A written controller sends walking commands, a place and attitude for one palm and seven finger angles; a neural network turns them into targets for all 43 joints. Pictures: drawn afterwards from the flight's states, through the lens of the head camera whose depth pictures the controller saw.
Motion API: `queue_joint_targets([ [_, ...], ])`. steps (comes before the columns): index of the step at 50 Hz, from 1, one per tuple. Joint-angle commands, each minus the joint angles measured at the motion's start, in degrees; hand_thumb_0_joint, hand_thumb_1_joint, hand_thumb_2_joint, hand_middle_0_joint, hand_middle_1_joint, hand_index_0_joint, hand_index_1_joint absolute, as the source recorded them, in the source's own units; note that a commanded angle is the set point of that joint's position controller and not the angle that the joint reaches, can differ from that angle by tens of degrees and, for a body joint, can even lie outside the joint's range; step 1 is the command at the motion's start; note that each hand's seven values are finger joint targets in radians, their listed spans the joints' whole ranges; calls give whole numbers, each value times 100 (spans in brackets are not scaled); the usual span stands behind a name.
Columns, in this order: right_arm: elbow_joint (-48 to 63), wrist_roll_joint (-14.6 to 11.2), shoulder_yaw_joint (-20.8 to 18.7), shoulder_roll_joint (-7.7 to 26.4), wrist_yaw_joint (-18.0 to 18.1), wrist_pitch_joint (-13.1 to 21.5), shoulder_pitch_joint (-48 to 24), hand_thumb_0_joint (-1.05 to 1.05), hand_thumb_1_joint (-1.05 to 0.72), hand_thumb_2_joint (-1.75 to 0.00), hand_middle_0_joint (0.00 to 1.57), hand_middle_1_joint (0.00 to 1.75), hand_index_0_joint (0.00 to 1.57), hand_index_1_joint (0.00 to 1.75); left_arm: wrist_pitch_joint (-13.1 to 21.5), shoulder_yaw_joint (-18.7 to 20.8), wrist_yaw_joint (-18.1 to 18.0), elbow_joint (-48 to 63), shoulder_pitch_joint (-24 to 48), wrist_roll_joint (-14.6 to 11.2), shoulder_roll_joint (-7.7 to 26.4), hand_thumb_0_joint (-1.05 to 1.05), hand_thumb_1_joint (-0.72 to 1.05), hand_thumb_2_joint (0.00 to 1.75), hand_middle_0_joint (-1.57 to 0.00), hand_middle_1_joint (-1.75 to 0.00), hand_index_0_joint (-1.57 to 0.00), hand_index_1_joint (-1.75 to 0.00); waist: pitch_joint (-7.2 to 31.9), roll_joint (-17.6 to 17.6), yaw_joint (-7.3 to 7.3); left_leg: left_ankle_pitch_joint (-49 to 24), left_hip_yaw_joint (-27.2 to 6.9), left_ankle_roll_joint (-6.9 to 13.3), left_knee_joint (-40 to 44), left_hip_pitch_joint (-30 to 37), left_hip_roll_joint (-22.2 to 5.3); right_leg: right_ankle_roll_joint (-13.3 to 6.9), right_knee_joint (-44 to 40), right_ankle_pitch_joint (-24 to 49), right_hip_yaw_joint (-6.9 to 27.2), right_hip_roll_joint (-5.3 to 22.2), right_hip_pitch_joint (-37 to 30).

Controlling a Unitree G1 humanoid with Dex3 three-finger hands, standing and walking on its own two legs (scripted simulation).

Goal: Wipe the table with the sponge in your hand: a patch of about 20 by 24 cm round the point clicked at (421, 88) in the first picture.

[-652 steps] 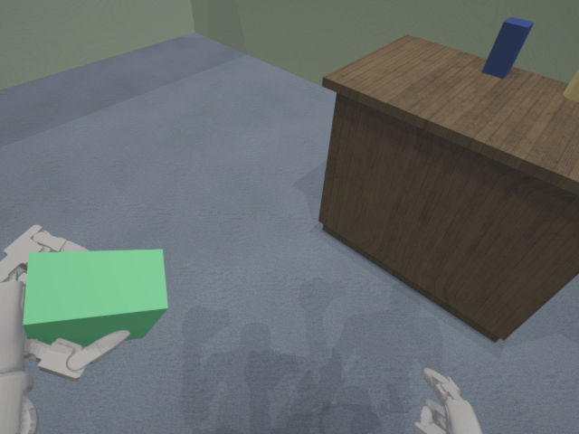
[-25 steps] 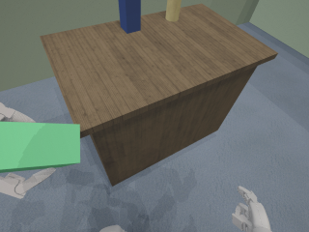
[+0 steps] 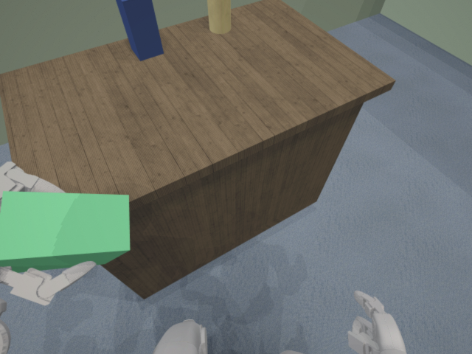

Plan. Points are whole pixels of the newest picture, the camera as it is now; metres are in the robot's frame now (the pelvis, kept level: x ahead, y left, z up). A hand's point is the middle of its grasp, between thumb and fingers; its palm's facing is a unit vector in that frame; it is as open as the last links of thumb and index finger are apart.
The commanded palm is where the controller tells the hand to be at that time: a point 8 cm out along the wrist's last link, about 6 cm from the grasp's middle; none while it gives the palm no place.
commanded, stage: take the last steps up to it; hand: left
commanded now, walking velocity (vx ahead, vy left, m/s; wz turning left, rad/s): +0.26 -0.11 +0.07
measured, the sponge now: (82, 234) +0.24 +0.20 +0.14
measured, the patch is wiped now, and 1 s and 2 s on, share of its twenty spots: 0.00 0.00 0.00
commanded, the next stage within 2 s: come to a stop and stand still in 1.92 s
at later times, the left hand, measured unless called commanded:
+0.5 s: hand (146, 191) +0.28 +0.13 +0.17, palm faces +0.39 -0.78 -0.48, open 10.7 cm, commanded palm +0.22 +0.18 +0.18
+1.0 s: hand (151, 183) +0.29 +0.12 +0.18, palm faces +0.49 -0.76 -0.43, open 10.7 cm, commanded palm +0.24 +0.15 +0.18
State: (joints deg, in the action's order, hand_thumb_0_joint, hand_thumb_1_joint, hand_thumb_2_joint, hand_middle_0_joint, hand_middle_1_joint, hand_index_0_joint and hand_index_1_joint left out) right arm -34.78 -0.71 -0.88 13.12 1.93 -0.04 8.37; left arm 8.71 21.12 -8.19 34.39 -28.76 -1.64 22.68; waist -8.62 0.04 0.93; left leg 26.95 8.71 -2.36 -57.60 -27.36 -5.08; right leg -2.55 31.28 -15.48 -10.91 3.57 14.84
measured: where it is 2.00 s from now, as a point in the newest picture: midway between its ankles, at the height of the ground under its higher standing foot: outside the picture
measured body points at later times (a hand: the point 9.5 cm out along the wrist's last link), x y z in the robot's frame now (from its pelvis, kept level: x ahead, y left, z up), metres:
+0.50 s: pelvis +0.07 -0.11 -0.01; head +0.10 -0.13 +0.43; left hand +0.26 +0.17 +0.20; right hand +0.25 -0.30 -0.12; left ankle +0.07 +0.05 -0.69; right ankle +0.13 -0.21 -0.73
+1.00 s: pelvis +0.11 -0.15 +0.00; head +0.11 -0.14 +0.45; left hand +0.26 +0.16 +0.20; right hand +0.29 -0.34 -0.08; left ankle +0.11 -0.02 -0.73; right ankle +0.14 -0.26 -0.70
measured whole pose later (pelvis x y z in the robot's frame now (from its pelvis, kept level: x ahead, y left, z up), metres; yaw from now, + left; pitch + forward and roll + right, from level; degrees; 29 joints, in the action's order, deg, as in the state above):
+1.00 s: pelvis +0.11 -0.15 +0.00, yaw +6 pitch -2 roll +0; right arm -33.7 -0.7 0.4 9.2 2.6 4.0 12.1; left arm 9.4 20.9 -9.0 30.5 -27.0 -0.8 22.2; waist -3.3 0.0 -0.6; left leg 15.4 5.7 0.0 -31.2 -13.2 -3.9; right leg 1.4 47.1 -24.8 -5.9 3.0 21.0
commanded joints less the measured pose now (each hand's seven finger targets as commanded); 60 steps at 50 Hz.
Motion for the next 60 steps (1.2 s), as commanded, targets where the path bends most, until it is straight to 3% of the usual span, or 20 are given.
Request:
queue_joint_targets([
  [1, 1062, 51, -146, 311, 15, 300, -334, 0, -90, -90, 20, 30, 20, 30, 449, 1004, -283, 1505, -42, -117, 1010, 0, 10, 130, -120, -160, -120, -160, 1622, 513, -217, -689, 214, 59, 2075, 571, 14, -707, -791, 1686, 1065, 1290, -1066],
  [3, 1070, 56, -245, 425, 107, 326, -101, 0, -90, -90, 20, 30, 20, 30, 453, 911, -279, 1561, -116, -179, 935, 0, 10, 130, -120, -160, -120, -160, 1801, -73, -48, -1486, 264, 123, 3135, 1699, 61, -361, 91, 1318, 734, 913, -691],
  [4, 1151, 52, -287, 514, 145, 349, -41, 0, -90, -90, 20, 30, 20, 30, 527, 811, -256, 1689, 8, -153, 867, 0, 10, 130, -120, -160, -120, -160, 1890, -788, -3, -1539, -566, 383, 3493, 2465, -450, -104, 1105, 782, 563, 587, 31],
  [5, 1183, 58, -346, 626, 155, 367, -81, 0, -90, -90, 20, 30, 20, 30, 633, 857, -254, 1784, 57, -144, 914, 0, 10, 130, -120, -160, -120, -160, 1878, -2050, -46, -2769, -2533, 1031, 3722, 3347, -1821, 281, 2302, -1322, 394, -56, 1516],
  [6, 1182, 49, -288, 551, 124, 426, -66, 0, -90, -90, 20, 30, 20, 30, 688, 937, -247, 1654, 80, -63, 1136, 0, 10, 130, -120, -160, -120, -160, 1705, -1918, -72, -3352, -3328, 1481, 3975, 3358, -2438, 270, 3256, -2004, 811, -172, 2071],
  [13, 1085, 5, -245, 526, 15, 621, -24, 0, -90, -90, 20, 30, 20, 30, 544, 632, -82, 1499, 424, -19, 793, 0, 10, 130, -120, -160, -120, -160, 1217, -1655, -125, -2789, -785, 942, 3915, 1895, -1350, 430, 1934, -521, 481, 162, 1211],
  [19, 1086, -55, -211, 447, 55, 668, 21, 0, -90, -90, 20, 30, 20, 30, 466, 605, -123, 775, 419, -41, 703, 0, 10, 130, -120, -160, -120, -160, 1300, -1061, -146, -1158, -316, 617, 2884, 1232, -992, 527, -154, -31, -202, -252, -460],
  [20, 1050, -78, -195, 355, 58, 637, 37, 0, -90, -90, 20, 30, 20, 30, 437, 602, -136, 701, 529, -25, 769, 0, 10, 130, -120, -160, -120, -160, 1363, -359, -140, -644, -126, 477, 2118, 1023, -697, 423, -613, 52, 131, -26, -744],
  [22, 1176, -63, -68, 131, 108, 623, -325, 0, -90, -90, 20, 30, 20, 30, 340, 936, -206, 741, 712, -24, 1295, 0, 10, 130, -120, -160, -120, -160, 1351, 2180, -284, 1112, -152, 150, -667, -830, 325, -548, -1528, 1058, 2960, 1907, -1313],
  [25, 910, -67, -56, 260, 91, 644, -460, 0, -90, -90, 20, 30, 20, 30, 389, 956, -172, 749, 768, -48, 1222, 0, 10, 130, -120, -160, -120, -160, 1089, 1082, -157, 130, -815, 66, -1564, -881, -81, -752, -1593, 879, 2750, 1962, -823],
  [29, 799, -15, -40, 244, 75, 395, -477, 0, -90, -90, 20, 30, 20, 30, 511, 946, -165, 764, 338, -45, 1022, 0, 10, 130, -120, -160, -120, -160, 1369, 757, -117, -328, -470, 69, -199, -40, -82, -545, -1352, 1412, 1168, 1571, -596],
  [37, 985, 60, -167, 369, 153, 469, -102, 0, -90, -90, 20, 30, 20, 30, 499, 770, -328, 1191, 135, -83, 860, 0, 10, 130, -120, -160, -120, -160, 1648, 326, -146, -977, 27, 199, 2807, 1236, 320, -415, -953, 445, 1187, 1325, -853],
  [38, 995, 35, -226, 466, 212, 471, -32, 0, -90, -90, 20, 30, 20, 30, 513, 718, -330, 1309, 219, -112, 845, 0, 10, 130, -120, -160, -120, -160, 1675, 24, -81, -1105, -154, 272, 3274, 1677, 190, -231, -521, 351, 1012, 1159, -694],
  [40, 1102, 18, -248, 614, 235, 470, -69, 0, -90, -90, 20, 30, 20, 30, 602, 635, -346, 1474, 388, -59, 803, 0, 10, 130, -120, -160, -120, -160, 1537, -1682, -101, -2132, -2162, 1000, 3749, 2566, -1243, 284, 1097, -818, 411, 140, 838],
  [41, 1091, -8, -237, 565, 198, 502, -32, 0, -90, -90, 20, 30, 20, 30, 634, 655, -345, 1381, 387, -8, 908, 0, 10, 130, -120, -160, -120, -160, 1395, -1727, -113, -3178, -2892, 1369, 3969, 2674, -1762, 308, 1894, -1895, 574, -72, 1409],
  [48, 907, -49, -218, 548, 105, 711, -36, 0, -90, -90, 20, 30, 20, 30, 534, 472, -181, 1153, 586, 32, 764, 0, 10, 130, -120, -160, -120, -160, 1124, -1511, -115, -2790, -1147, 1072, 3779, 1810, -995, 446, 1444, -757, 391, -87, 800],
  [53, 841, -57, -148, 481, 149, 704, -80, 0, -90, -90, 20, 30, 20, 30, 464, 415, -165, 410, 826, 9, 676, 0, 10, 130, -120, -160, -120, -160, 1082, -761, -133, -1009, -782, 706, 3058, 990, -736, 445, -420, -223, 170, -220, -627],
  [54, 779, -39, -139, 401, 157, 674, -54, 0, -90, -90, 20, 30, 20, 30, 465, 435, -173, 246, 922, 43, 748, 0, 10, 130, -120, -160, -120, -160, 1119, -36, -102, -474, -584, 544, 2246, 741, -448, 265, -935, -52, 769, 228, -816],
  [56, 903, -36, -78, 279, 160, 672, -371, 0, -90, -90, 20, 30, 20, 30, 382, 583, -196, 260, 1139, -5, 1044, 0, 10, 130, -120, -160, -120, -160, 1054, 1845, -219, 648, -451, 190, -213, -503, 405, -630, -1806, 422, 3442, 2020, -950],
  [60, 706, -1, -30, 277, 125, 572, -402, 0, -90, -90, 20, 30, 20, 30, 552, 716, -115, 378, 750, -28, 991, 0, 10, 130, -120, -160, -120, -160, 947, 568, -116, -335, -866, 48, -868, -524, 78, -689, -1578, 1489, 2303, 1728, -690],
])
